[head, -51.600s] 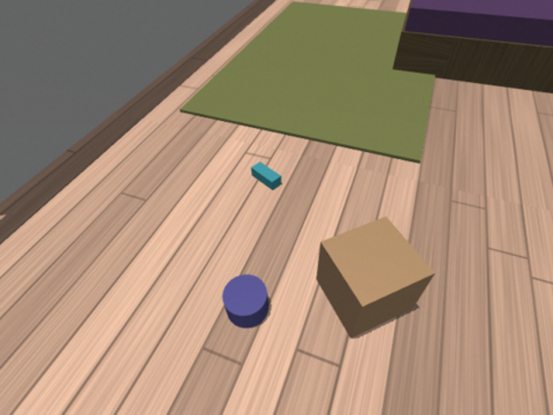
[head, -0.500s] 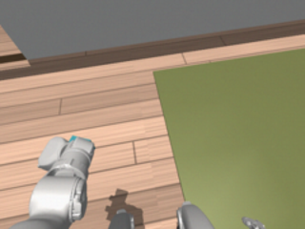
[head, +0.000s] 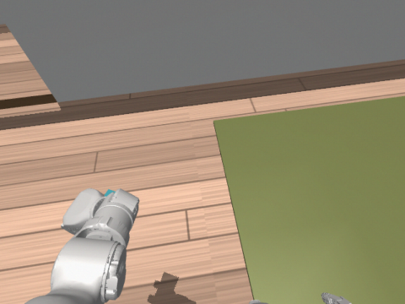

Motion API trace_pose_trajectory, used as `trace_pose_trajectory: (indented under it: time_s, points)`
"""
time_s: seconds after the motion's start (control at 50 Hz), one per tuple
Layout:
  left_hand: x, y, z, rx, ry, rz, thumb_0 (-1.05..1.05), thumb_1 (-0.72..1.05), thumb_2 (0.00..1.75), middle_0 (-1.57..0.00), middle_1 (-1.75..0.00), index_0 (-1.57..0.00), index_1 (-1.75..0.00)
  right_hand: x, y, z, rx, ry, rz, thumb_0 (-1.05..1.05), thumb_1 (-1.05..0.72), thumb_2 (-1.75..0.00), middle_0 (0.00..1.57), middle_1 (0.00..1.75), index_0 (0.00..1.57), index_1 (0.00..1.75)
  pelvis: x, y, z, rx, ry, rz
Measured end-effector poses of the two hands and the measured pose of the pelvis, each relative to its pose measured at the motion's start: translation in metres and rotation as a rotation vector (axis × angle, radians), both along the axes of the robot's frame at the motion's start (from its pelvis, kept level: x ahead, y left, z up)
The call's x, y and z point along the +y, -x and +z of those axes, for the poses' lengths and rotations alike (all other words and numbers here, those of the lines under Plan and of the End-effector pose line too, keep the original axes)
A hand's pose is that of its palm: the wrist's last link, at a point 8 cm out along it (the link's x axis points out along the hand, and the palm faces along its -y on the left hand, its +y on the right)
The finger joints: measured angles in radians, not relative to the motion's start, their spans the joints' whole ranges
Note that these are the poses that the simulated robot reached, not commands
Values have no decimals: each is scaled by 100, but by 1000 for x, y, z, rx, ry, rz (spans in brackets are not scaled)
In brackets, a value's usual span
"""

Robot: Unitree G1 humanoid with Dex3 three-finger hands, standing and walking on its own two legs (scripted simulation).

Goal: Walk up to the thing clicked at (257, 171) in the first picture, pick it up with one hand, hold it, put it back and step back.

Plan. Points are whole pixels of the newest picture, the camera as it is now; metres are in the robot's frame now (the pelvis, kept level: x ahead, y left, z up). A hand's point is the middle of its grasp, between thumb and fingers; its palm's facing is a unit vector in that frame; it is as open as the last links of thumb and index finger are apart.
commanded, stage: hold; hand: left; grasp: from above
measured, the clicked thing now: (104, 227) +0.33 +0.25 -0.09
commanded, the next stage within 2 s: crouch in 1.72 s
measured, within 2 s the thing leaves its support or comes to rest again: neither
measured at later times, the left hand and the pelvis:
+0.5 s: hand (104, 210) +0.34 +0.22 -0.02, palm faces -0.12 -0.41 -0.90, open 9.8 cm; pelvis +0.02 +0.00 +0.01, yaw +0 degrees
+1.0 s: hand (106, 208) +0.34 +0.21 +0.00, palm faces -0.11 -0.41 -0.90, open 9.9 cm; pelvis +0.02 -0.01 +0.02, yaw +0 degrees
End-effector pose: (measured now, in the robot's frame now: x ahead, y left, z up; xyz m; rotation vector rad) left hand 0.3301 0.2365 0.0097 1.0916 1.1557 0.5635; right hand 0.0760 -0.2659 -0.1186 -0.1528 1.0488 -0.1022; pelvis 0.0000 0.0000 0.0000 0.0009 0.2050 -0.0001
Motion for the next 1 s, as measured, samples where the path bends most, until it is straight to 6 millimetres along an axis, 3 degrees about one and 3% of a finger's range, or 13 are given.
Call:
trace_pose_trajectory:
  time_s: [0.38, 0.66, 1.0]
  points:
    - [-7, -11, 23, -41, -5, 22, 0, 5, 59, -60, -69, -61, -67, 7, -31, 7, -24, -34, 24, 1, -91, -90, 20, 30, 20, 30, -1, -14, 10, -32, -6, 2]
    - [-14, -7, 33, -41, -1, 26, 0, 3, 63, -60, -70, -60, -69, 1, -49, 17, -62, -33, 39, 1, -91, -90, 20, 30, 20, 30, -6, -18, 16, -58, -12, 6]
    - [-21, -5, 47, -50, 3, 23, -1, 1, 66, -59, -74, -59, -73, 8, -69, 28, -116, -50, 63, 1, -91, -90, 20, 30, 20, 30, -6, -18, 23, -82, -12, 3]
